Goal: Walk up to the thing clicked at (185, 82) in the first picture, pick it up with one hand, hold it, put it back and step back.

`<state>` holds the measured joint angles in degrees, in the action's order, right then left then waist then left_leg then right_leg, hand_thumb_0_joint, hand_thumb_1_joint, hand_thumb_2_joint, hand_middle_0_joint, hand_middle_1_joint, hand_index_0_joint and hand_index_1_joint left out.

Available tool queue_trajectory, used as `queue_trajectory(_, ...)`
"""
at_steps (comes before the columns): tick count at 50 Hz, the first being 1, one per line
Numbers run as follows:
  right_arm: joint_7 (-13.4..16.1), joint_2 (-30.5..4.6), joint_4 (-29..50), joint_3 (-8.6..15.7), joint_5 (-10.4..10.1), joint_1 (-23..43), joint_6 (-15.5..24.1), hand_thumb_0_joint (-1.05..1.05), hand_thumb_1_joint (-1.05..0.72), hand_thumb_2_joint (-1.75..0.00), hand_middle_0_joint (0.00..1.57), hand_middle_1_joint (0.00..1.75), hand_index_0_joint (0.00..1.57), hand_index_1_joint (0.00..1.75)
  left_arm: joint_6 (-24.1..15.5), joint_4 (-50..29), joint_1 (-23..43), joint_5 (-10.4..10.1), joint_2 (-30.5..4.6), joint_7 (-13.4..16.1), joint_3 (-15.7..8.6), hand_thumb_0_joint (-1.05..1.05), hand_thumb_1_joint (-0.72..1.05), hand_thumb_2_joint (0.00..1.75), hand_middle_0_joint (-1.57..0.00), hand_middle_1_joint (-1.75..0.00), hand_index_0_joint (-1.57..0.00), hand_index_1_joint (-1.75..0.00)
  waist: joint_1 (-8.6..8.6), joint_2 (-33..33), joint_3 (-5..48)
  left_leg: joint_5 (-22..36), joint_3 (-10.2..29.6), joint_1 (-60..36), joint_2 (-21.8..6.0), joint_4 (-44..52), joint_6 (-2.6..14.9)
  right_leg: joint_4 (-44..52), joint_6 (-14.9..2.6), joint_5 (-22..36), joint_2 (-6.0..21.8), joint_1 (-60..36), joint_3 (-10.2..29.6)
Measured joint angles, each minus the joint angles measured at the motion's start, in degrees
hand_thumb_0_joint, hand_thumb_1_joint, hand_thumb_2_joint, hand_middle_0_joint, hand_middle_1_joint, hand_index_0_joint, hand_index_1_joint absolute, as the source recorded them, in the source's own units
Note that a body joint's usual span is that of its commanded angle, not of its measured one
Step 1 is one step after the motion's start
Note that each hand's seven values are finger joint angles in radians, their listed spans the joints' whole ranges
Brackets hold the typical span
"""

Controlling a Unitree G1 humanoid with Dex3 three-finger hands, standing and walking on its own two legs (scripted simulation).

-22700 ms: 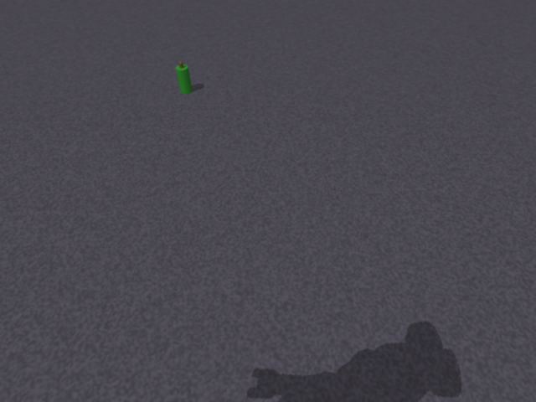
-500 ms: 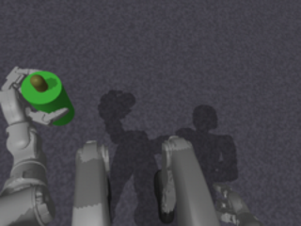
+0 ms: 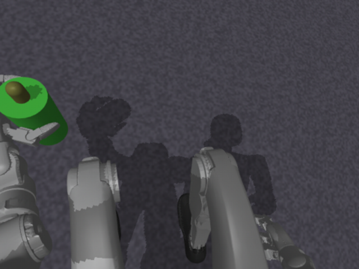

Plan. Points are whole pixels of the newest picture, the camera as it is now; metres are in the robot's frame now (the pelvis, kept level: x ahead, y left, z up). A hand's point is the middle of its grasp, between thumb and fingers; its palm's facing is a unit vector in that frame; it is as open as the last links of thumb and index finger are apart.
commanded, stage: crouch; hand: left
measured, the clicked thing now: (35, 112) +0.43 +0.27 -0.08
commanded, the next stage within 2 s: lower in 0.24 s
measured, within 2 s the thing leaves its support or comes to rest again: neither
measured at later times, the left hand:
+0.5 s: hand (34, 118) +0.43 +0.28 -0.12, palm faces +0.34 -0.94 -0.03, open 11.4 cm
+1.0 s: hand (44, 125) +0.43 +0.28 -0.18, palm faces +0.35 -0.94 -0.03, open 11.4 cm
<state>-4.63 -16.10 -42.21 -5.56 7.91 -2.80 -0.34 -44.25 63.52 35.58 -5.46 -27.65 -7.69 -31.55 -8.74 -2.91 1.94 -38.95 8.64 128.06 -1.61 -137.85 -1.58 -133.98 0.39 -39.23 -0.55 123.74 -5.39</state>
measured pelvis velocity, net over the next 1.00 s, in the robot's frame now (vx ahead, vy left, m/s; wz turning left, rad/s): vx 0.00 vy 0.01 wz -0.10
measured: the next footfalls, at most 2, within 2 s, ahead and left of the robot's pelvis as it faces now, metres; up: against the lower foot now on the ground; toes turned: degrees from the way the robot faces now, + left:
none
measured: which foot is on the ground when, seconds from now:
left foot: down 0.00-1.00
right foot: down 0.00-1.00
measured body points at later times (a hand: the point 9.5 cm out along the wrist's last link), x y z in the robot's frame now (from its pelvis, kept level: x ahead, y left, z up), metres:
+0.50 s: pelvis +0.00 +0.00 -0.03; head +0.23 +0.09 +0.35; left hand +0.41 +0.33 -0.12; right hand +0.12 -0.27 -0.13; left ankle +0.09 +0.13 -0.30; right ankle +0.10 -0.12 -0.30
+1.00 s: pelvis +0.00 +0.01 -0.04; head +0.24 +0.13 +0.31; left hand +0.41 +0.33 -0.18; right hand +0.13 -0.27 -0.12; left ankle +0.09 +0.13 -0.30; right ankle +0.10 -0.12 -0.30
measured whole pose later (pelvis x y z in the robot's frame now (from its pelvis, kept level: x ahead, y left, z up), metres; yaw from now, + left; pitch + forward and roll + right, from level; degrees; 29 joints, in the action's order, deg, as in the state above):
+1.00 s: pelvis +0.00 +0.01 -0.04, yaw -6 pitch +20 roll -13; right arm -7.4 -19.3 -38.8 -17.3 15.4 5.2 -1.5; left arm -53.7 70.0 33.1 -6.2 -37.4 -3.7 -34.6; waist -12.0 -9.5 -11.1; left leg -40.6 16.2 129.7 -1.0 -149.1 -1.7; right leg -139.7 2.2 -38.4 -2.5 122.6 -10.9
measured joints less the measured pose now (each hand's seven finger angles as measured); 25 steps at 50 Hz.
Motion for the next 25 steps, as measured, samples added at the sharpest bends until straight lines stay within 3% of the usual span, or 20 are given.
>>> queue_trajectory(19,-1.1,-0.9,0.8,-2.7,1.9,2.1,-1.0,0.0,-0.9,-0.91,0.2,0.3,0.2,0.3,-1.3,-2.0,-2.0,-0.7,-1.5,0.6,-0.4,-0.02,-0.61,0.94,-0.71,-1.1,-0.71,-1.11,-0.38,-1.1,-3.8,-0.9,2.3,2.2,0.4,-5.0,-0.05,-3.3,0.53,-0.4,-0.4,1.1,-1.7)
queue_trajectory(25,-1.6,-1.2,1.0,-4.4,2.7,3.2,-1.1,0.0,-0.91,-0.91,0.2,0.3,0.2,0.3,-3.1,1.0,-1.7,-0.8,-3.0,1.2,-1.0,-0.02,-0.61,0.94,-0.71,-1.1,-0.71,-1.11,-0.97,-1.6,-5.5,-1.0,3.1,2.5,0.4,-6.2,0.06,-4.0,0.8,-0.2,-0.7,1.1,-2.3)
